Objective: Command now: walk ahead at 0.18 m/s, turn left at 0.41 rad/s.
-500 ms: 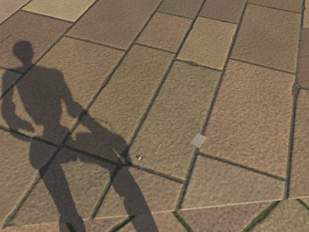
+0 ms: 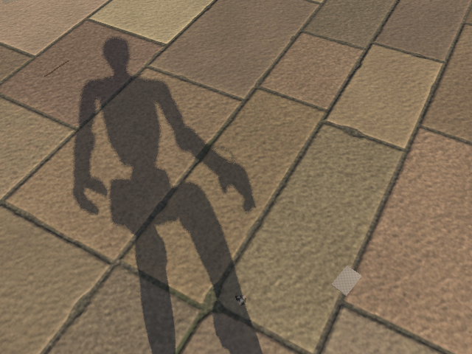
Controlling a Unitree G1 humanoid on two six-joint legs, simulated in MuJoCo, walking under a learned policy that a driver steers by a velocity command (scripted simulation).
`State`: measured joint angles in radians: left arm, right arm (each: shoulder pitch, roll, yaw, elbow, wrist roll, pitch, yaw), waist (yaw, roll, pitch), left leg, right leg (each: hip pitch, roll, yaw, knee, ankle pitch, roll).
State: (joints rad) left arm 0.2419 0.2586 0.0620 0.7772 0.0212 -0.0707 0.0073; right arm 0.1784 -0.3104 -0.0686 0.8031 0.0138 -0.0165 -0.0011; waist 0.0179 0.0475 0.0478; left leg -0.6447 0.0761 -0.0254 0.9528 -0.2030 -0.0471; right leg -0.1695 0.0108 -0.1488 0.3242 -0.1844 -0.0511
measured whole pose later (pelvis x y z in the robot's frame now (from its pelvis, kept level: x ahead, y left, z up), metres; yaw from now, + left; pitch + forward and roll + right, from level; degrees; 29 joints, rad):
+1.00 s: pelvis +0.10 -0.02 +0.00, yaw -18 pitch +2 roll +2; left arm 0.19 0.30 0.08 0.76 -0.01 0.02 0.04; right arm 0.05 -0.30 -0.10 0.82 0.01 0.01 -0.04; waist 0.02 0.02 0.04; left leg -0.46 -0.02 -0.09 0.78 -0.33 -0.09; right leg -0.27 0.07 0.14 0.45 -0.22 -0.06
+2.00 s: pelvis +0.10 -0.04 -0.01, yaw -36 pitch -1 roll +0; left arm 0.13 0.24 0.03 0.84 0.01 0.01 0.01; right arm 0.18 -0.27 -0.04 0.91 -0.01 0.00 -0.01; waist -0.01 -0.01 0.04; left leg -0.18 0.04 0.00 0.50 -0.29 -0.03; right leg -0.21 0.04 0.01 0.48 -0.25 -0.02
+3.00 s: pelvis +0.14 -0.07 -0.02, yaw -36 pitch +0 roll -1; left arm 0.24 0.23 0.04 1.10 -0.03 -0.08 0.00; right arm 0.35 -0.27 -0.03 1.03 0.03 -0.04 -0.02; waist 0.00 0.04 -0.01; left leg -0.17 0.03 -0.02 0.58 -0.41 0.01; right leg -0.21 0.02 -0.04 0.57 -0.35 -0.06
